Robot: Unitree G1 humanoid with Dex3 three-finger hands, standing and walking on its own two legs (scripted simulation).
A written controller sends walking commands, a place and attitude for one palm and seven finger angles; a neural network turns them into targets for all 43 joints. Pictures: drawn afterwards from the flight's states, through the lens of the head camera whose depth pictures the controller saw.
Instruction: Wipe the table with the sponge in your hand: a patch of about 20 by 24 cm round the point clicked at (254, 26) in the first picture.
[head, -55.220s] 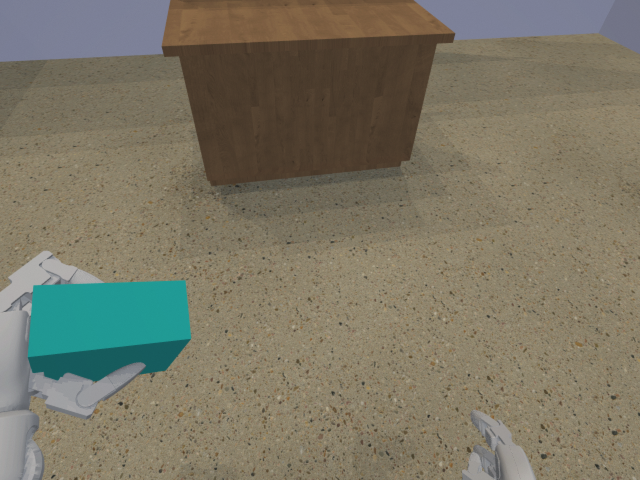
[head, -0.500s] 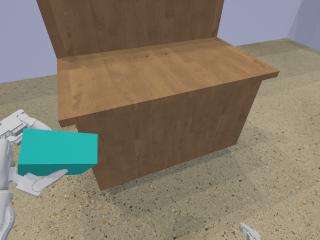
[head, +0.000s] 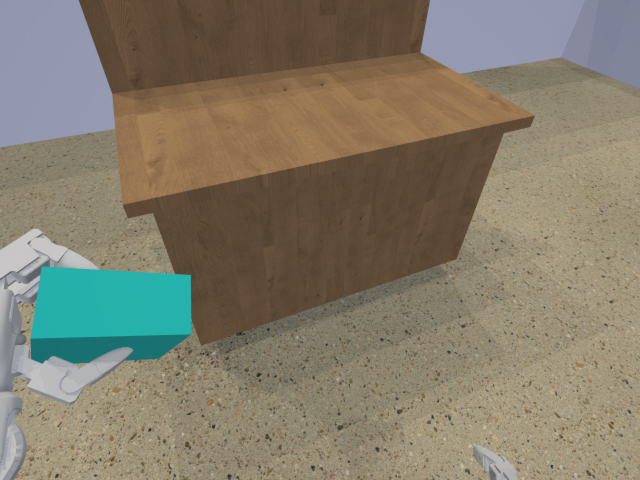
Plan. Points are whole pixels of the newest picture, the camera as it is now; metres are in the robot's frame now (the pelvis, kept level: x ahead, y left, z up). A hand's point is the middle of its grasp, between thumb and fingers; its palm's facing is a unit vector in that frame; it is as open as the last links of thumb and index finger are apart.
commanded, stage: stop stepping back and stand still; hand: left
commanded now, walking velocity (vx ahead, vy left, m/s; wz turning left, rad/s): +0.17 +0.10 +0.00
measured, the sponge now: (132, 320) +0.24 +0.20 +0.16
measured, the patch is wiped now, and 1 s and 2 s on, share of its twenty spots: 1.00 1.00 1.00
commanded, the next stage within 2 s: stand and wait in 0.34 s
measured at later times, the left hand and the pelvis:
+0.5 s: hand (69, 348) +0.19 +0.23 +0.18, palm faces +0.35 -0.87 -0.34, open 10.1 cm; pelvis -0.02 +0.00 +0.02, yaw +1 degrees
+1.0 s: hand (53, 324) +0.21 +0.25 +0.19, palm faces +0.39 -0.86 -0.34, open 10.1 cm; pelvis +0.00 +0.01 +0.03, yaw +0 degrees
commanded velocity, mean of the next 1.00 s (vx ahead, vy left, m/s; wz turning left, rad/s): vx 0.01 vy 0.00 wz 0.00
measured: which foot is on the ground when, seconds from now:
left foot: down 0.00-1.00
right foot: down 0.00-1.00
